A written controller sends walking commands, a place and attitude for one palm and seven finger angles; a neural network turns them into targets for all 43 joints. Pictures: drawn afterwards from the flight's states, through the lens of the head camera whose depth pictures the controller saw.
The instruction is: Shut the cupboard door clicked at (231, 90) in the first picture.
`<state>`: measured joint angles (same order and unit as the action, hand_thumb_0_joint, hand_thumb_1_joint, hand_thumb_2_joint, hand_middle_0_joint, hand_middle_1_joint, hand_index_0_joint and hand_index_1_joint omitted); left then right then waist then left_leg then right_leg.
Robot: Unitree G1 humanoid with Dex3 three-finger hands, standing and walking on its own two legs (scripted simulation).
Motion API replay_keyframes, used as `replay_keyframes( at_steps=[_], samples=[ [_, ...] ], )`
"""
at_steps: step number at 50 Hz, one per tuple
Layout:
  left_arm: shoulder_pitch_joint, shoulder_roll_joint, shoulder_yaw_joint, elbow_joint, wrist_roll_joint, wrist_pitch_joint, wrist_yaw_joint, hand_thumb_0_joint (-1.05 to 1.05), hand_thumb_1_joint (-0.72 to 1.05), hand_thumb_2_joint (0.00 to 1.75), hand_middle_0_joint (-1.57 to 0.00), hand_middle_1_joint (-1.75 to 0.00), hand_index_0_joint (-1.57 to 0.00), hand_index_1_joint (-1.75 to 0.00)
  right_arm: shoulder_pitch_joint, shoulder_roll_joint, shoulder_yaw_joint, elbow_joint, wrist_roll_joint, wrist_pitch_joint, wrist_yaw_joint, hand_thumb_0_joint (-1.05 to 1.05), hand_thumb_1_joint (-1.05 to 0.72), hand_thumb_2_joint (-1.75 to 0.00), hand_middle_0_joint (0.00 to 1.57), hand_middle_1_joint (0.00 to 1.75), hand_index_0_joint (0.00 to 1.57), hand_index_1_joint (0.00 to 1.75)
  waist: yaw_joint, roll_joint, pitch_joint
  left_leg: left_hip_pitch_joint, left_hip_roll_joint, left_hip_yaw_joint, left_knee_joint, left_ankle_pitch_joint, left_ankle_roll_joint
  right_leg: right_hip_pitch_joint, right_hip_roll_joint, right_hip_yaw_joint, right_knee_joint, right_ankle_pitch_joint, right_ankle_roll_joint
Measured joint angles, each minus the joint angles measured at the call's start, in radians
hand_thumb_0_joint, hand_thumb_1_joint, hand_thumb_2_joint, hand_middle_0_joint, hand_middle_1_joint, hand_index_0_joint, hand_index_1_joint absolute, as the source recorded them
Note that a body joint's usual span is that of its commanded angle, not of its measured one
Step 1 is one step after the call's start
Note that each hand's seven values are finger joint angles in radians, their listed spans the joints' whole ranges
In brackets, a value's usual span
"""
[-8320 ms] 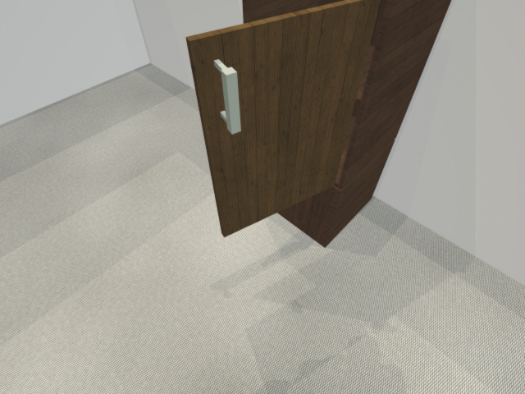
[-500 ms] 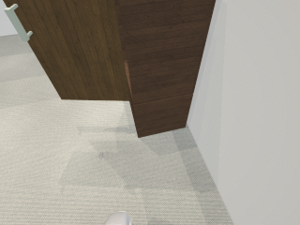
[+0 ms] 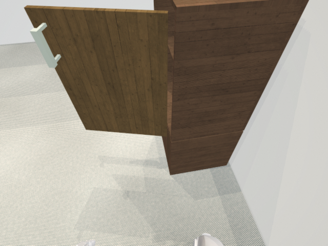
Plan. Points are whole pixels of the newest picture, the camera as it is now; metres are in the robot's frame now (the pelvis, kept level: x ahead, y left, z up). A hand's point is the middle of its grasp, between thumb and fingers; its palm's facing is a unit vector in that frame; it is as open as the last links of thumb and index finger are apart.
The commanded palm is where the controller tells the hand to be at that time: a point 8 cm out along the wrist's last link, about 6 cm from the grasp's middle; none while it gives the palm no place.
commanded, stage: take the last steps up to it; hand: left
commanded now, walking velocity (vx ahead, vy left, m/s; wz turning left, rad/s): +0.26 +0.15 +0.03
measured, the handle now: (48, 45) +0.66 +0.41 +0.14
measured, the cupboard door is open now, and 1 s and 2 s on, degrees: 74 74 74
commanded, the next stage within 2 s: come to a stop and stand still in 0.22 s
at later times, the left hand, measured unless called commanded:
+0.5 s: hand (90, 230) +0.19 +0.24 -0.19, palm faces +0.06 -0.98 -0.21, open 7.2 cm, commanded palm none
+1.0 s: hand (98, 210) +0.24 +0.22 -0.17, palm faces -0.04 -0.96 -0.27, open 7.3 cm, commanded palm none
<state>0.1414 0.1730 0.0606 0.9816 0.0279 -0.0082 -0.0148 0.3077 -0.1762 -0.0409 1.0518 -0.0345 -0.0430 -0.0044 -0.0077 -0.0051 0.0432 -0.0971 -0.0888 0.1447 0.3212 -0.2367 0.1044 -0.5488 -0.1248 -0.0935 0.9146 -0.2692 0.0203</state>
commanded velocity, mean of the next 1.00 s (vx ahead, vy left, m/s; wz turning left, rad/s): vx -0.07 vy -0.05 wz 0.01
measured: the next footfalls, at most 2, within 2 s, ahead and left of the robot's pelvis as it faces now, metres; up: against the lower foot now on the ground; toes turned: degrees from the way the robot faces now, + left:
right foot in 0.16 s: +0.18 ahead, -0.12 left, +0.00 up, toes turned -9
left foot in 0.50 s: +0.30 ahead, +0.19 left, +0.00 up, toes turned +5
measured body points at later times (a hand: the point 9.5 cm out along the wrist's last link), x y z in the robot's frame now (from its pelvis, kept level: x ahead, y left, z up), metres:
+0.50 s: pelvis +0.18 +0.05 -0.01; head +0.23 +0.06 +0.44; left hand +0.19 +0.29 -0.17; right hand +0.23 -0.20 -0.16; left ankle +0.26 +0.18 -0.74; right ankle +0.15 -0.11 -0.74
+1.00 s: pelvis +0.16 +0.02 -0.01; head +0.19 +0.00 +0.43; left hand +0.25 +0.27 -0.15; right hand +0.19 -0.25 -0.17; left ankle +0.25 +0.17 -0.73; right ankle +0.13 -0.11 -0.74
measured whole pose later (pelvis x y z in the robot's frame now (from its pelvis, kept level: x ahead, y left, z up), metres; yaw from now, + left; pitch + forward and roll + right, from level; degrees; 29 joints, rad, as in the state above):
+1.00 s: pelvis +0.16 +0.02 -0.01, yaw -3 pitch +0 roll +0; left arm 0.19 0.22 0.06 0.96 0.03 0.04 0.00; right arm 0.18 -0.23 -0.09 1.01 -0.03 0.06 -0.01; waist -0.02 0.02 0.06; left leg -0.44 0.11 0.05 0.64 -0.32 -0.04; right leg -0.24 -0.05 -0.04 0.58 -0.34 0.01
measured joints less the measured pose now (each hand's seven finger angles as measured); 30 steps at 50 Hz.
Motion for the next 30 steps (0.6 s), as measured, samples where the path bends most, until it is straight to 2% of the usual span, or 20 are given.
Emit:
replay_keyframes(
  at_steps=[4,7,8,9,12,13,15,17,19,23,25,27,28,30],
  samples=[
    [-0.037,-0.009,-0.007,-0.016,-0.001,0.002,0.001,0.0,0.91,0.9,-0.2,-0.29,-0.19,-0.3,0.055,0.002,0.005,0.032,-0.003,0.007,0.004,0.01,-0.92,-0.89,0.2,0.3,0.2,0.3,-0.021,0.008,-0.002,0.067,-0.011,0.005,-0.016,-0.05,-0.004,0.043,0.013,0.001,-0.146,0.019,-0.01],
    [-0.047,-0.012,-0.013,-0.025,0.0,-0.008,0.002,0.0,0.91,0.9,-0.2,-0.29,-0.19,-0.3,0.091,0.007,0.011,0.052,-0.003,0.013,0.004,0.01,-0.91,-0.89,0.2,0.3,0.2,0.3,-0.033,0.016,0.005,0.094,-0.002,0.01,0.034,-0.121,-0.017,0.117,0.036,-0.013,-0.262,0.031,-0.028],
    [-0.045,-0.01,-0.015,-0.03,0.0,-0.019,0.001,0.0,0.91,0.9,-0.2,-0.29,-0.2,-0.3,0.106,0.012,0.013,0.058,0.001,0.014,0.005,0.01,-0.91,-0.89,0.2,0.3,0.2,0.3,-0.035,0.013,0.006,0.085,0.003,0.008,0.091,-0.16,-0.023,0.159,0.043,-0.018,-0.316,0.059,-0.04],
    [-0.045,-0.012,-0.014,-0.031,0.002,-0.034,0.003,0.0,0.91,0.9,-0.2,-0.29,-0.2,-0.3,0.11,0.014,0.013,0.067,0.007,0.018,0.007,0.01,-0.91,-0.89,0.2,0.3,0.2,0.3,-0.031,0.018,0.013,0.049,0.018,0.003,0.197,-0.196,-0.032,0.17,0.05,-0.023,-0.311,0.058,-0.05],
    [-0.026,-0.027,-0.016,-0.027,-0.008,-0.05,0.013,0.0,0.91,0.9,-0.2,-0.29,-0.2,-0.3,0.088,0.012,0.006,0.072,0.011,0.043,0.009,0.01,-0.91,-0.89,0.2,0.3,0.2,0.3,-0.036,0.031,0.04,-0.143,0.041,-0.072,0.642,-0.246,-0.073,0.219,0.053,-0.051,-0.306,0.008,-0.056],
    [-0.012,-0.033,-0.016,-0.021,-0.009,-0.05,0.018,0.0,0.91,0.9,-0.2,-0.3,-0.2,-0.3,0.073,0.008,0.002,0.071,0.009,0.05,0.009,0.01,-0.91,-0.89,0.2,0.3,0.2,0.3,-0.033,0.033,0.042,-0.202,0.055,-0.086,0.723,-0.218,-0.084,0.241,0.054,-0.054,-0.334,0.009,-0.049],
    [0.021,-0.04,-0.013,-0.001,-0.014,-0.049,0.026,0.0,0.91,0.9,-0.2,-0.3,-0.2,-0.3,0.038,0.002,-0.004,0.058,0.006,0.06,0.012,0.01,-0.91,-0.89,0.2,0.3,0.2,0.3,-0.03,0.029,0.042,-0.299,0.094,-0.103,0.778,-0.151,-0.104,0.281,0.056,-0.055,-0.404,0.031,-0.032],
    [0.047,-0.024,0.009,0.015,-0.019,-0.053,0.041,-0.02,0.95,0.9,-0.21,-0.3,-0.2,-0.3,0.007,0.005,-0.007,0.039,0.006,0.06,0.015,0.01,-0.91,-0.89,0.2,0.3,0.2,0.3,-0.024,0.015,0.039,-0.364,0.133,-0.117,0.735,-0.099,-0.124,0.317,0.054,-0.056,-0.466,0.047,-0.026],
    [0.068,-0.002,0.011,0.036,-0.012,-0.049,0.038,-0.02,0.96,0.9,-0.21,-0.3,-0.2,-0.3,-0.024,0.007,-0.007,0.02,0.009,0.056,0.016,0.01,-0.91,-0.89,0.2,0.29,0.19,0.3,-0.017,-0.005,0.039,-0.385,0.159,-0.116,0.62,-0.079,-0.144,0.346,0.041,-0.053,-0.502,0.05,-0.016],
    [0.098,0.011,0.001,0.069,-0.005,-0.025,0.035,-0.01,0.95,0.9,-0.21,-0.3,-0.2,-0.3,-0.085,-0.006,-0.005,-0.007,0.016,0.048,0.01,0.01,-0.91,-0.89,0.2,0.29,0.19,0.3,0.01,-0.019,0.052,-0.343,0.156,-0.108,0.351,-0.008,-0.16,0.374,0.009,-0.04,-0.472,0.004,0.025],
    [0.122,0.009,-0.009,0.076,-0.007,-0.008,0.037,-0.01,0.94,0.9,-0.21,-0.3,-0.2,-0.3,-0.102,-0.021,-0.006,-0.021,0.015,0.04,0.01,0.01,-0.91,-0.89,0.2,0.29,0.19,0.3,0.021,0.0,0.046,-0.287,0.161,-0.099,0.22,0.154,-0.149,0.369,0.008,-0.036,-0.399,-0.052,0.049],
    [0.126,0.027,-0.013,0.085,-0.016,0.017,0.043,-0.01,0.93,0.9,-0.21,-0.3,-0.2,-0.3,-0.13,-0.008,-0.009,-0.023,0.012,0.039,0.001,0.01,-0.91,-0.89,0.2,0.29,0.19,0.3,0.023,-0.021,0.042,-0.29,0.147,-0.084,0.268,0.072,-0.112,0.334,-0.001,-0.002,-0.274,-0.174,0.043],
    [0.124,0.038,-0.011,0.084,-0.019,0.03,0.048,0.0,0.93,0.9,-0.21,-0.3,-0.2,-0.3,-0.147,0.005,-0.005,-0.028,0.01,0.044,-0.003,0.01,-0.91,-0.89,0.2,0.29,0.19,0.3,0.028,-0.039,0.046,-0.287,0.141,-0.075,0.286,0.033,-0.1,0.305,0.009,0.028,-0.182,-0.246,0.034],
    [0.115,0.052,-0.008,0.083,-0.019,0.049,0.054,0.0,0.93,0.9,-0.2,-0.3,-0.2,-0.3,-0.175,0.025,0.004,-0.045,0.007,0.048,-0.013,0.01,-0.91,-0.89,0.2,0.29,0.19,0.3,0.032,-0.049,0.045,-0.282,0.144,-0.068,0.284,0.007,-0.091,0.242,0.051,0.059,-0.004,-0.31,0.025]
  ],
)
